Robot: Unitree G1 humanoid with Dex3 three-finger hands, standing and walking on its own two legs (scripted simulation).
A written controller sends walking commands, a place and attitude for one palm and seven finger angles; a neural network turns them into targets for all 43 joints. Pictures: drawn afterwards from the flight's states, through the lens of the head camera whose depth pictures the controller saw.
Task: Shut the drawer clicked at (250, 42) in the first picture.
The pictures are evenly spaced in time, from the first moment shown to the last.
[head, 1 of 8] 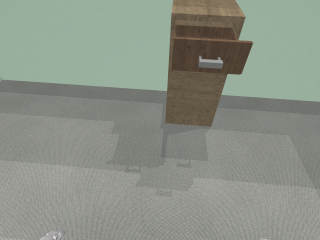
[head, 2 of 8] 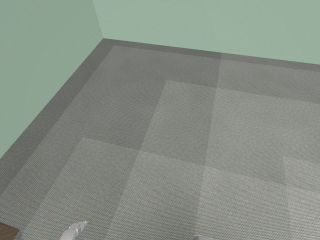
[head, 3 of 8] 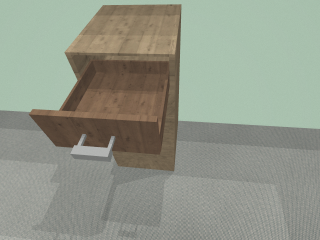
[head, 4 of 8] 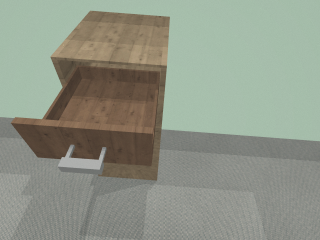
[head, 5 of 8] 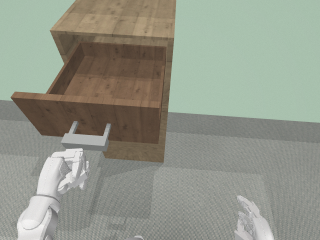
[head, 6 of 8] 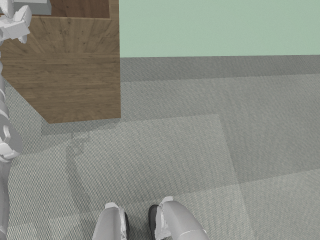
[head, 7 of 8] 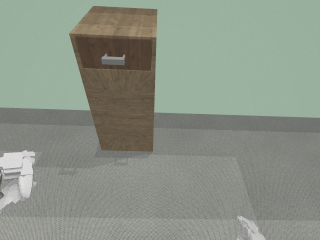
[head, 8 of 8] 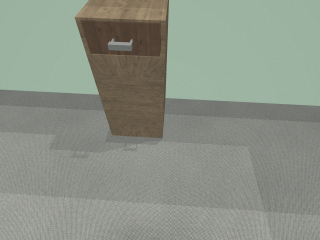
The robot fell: no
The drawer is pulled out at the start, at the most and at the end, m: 0.29 0.29 0.00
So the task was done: yes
